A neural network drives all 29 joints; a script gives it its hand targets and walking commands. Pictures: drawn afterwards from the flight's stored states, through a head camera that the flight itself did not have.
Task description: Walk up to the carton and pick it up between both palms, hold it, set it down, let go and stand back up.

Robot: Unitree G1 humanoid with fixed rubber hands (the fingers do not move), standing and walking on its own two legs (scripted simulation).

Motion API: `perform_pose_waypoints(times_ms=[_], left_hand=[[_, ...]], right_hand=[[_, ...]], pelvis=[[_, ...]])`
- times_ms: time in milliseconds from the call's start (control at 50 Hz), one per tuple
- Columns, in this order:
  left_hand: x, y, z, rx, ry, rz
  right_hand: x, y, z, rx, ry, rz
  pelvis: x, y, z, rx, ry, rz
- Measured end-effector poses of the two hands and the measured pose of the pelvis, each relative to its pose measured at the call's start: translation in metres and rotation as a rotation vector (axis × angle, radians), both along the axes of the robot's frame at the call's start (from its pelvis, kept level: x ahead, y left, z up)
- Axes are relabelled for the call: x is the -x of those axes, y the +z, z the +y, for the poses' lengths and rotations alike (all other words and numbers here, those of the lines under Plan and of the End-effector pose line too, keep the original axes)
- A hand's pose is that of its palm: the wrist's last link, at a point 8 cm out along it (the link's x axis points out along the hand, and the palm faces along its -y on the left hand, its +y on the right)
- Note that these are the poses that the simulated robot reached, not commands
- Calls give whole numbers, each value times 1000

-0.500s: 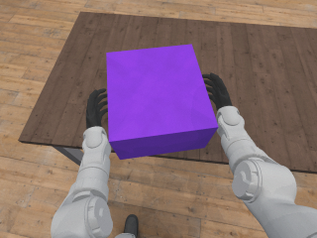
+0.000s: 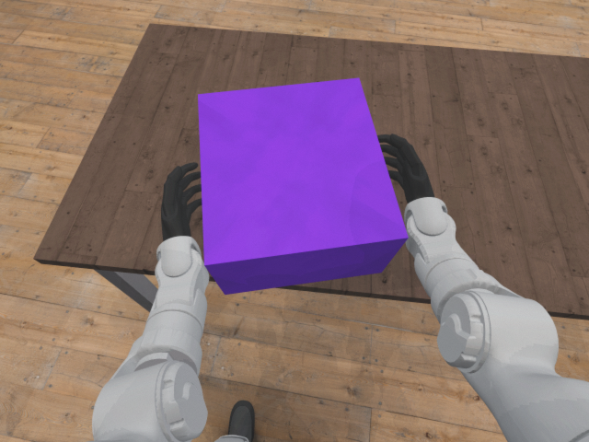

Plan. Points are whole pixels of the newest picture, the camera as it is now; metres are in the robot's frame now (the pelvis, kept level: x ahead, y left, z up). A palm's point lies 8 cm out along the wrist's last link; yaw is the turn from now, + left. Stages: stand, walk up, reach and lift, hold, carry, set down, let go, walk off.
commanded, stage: reach and lift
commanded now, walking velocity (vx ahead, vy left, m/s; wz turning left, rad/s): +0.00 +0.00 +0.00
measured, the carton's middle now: (292, 186) +0.46 +0.07 +0.00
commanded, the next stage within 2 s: none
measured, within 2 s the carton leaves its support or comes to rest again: leaves its support in 0.36 s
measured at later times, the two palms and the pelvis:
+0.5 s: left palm (188, 233) +0.35 +0.20 +0.01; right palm (431, 197) +0.43 -0.12 +0.05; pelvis -0.02 +0.00 -0.01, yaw -1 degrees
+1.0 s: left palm (174, 193) +0.37 +0.21 +0.09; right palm (457, 175) +0.42 -0.12 +0.12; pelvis -0.01 +0.00 +0.00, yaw +3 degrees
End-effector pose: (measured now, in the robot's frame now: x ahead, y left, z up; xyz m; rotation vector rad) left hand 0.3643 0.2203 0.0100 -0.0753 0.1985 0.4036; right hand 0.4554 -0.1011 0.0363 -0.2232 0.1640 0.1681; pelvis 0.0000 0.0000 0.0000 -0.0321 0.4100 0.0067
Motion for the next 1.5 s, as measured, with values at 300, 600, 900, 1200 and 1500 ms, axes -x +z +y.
perform_pose_waypoints(times_ms=[300, 600, 900, 1200, 1500], left_hand=[[11, -4, -16, 31, -40, 49], [4, 9, -16, 49, -53, 76], [-6, 62, -15, 20, -104, 26], [-2, 115, -22, -14, -164, 5], [15, 123, -20, -20, -195, -3]], right_hand=[[23, 2, -18, 20, -41, 48], [17, 26, -18, 17, -60, 75], [27, 72, -21, -32, -122, 31], [50, 108, -33, -120, -200, 20], [76, 110, -31, -113, -225, 6]], pelvis=[[17, -3, 2, 6, -14, 4], [17, -5, 2, 6, -3, -20], [5, 3, 4, -5, 35, -168], [10, 7, 1, -23, 55, -321], [15, 8, 2, -29, 58, -386]])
